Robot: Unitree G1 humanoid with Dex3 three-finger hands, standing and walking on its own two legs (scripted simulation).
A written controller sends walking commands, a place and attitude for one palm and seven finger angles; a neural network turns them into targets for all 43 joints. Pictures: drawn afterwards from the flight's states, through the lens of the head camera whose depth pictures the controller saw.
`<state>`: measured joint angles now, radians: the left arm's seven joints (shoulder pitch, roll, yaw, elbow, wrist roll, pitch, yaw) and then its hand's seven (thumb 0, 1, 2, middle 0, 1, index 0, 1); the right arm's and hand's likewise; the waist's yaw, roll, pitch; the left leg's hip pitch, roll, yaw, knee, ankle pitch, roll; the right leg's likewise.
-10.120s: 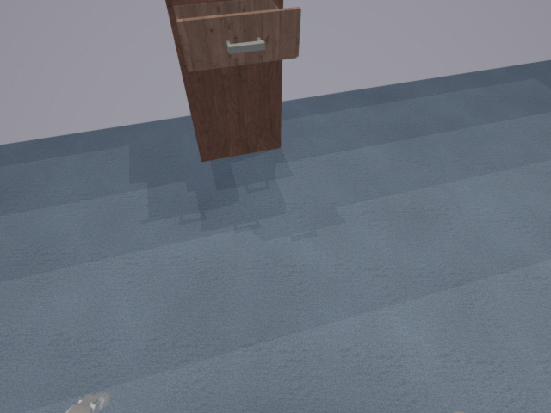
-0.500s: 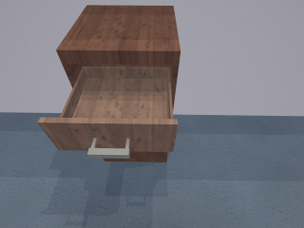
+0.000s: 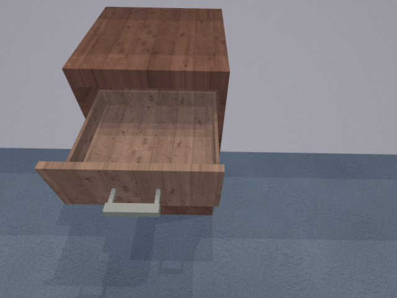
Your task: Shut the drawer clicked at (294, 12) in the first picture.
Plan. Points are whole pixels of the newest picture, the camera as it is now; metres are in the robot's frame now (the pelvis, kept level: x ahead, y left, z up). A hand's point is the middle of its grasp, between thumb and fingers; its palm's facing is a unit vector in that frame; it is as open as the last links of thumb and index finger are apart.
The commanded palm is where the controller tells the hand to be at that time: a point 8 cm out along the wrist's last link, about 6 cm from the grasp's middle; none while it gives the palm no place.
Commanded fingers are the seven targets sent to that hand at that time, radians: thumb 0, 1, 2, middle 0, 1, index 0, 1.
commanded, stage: look again from close up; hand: left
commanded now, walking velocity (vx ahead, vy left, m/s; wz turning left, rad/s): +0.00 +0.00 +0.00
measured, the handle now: (134, 201) +0.32 +0.17 -0.03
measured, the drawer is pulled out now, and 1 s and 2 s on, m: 0.29 0.29 0.29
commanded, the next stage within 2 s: raise the hand and make a fist in 0.12 s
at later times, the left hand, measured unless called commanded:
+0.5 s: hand (134, 259) +0.19 +0.14 +0.01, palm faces +0.09 -1.00 +0.00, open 6.6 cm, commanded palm +0.10 +0.20 -0.04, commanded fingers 0.00 0.90 0.90 -0.50 -0.62 -0.50 -0.62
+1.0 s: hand (128, 278) +0.16 +0.14 +0.00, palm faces +0.03 -1.00 -0.04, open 4.1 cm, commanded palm +0.10 +0.20 +0.01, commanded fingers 0.00 0.90 0.90 -1.00 -1.17 -1.00 -1.17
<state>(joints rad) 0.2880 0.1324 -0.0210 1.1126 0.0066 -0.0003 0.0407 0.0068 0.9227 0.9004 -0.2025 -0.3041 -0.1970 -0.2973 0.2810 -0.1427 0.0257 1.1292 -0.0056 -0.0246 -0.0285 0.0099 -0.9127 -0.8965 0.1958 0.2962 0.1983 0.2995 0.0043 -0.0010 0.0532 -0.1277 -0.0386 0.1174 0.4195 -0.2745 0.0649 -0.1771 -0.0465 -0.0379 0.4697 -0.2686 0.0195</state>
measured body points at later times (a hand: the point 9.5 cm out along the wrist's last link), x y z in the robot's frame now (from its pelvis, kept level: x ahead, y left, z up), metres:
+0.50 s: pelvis -0.02 -0.03 -0.03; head +0.00 -0.03 +0.42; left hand +0.18 +0.19 +0.01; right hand +0.15 -0.29 -0.11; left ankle -0.02 +0.07 -0.74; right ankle -0.01 -0.13 -0.74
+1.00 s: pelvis -0.03 -0.06 -0.06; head +0.01 -0.07 +0.39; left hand +0.15 +0.19 +0.00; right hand +0.14 -0.27 -0.15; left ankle -0.03 +0.07 -0.74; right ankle -0.01 -0.13 -0.74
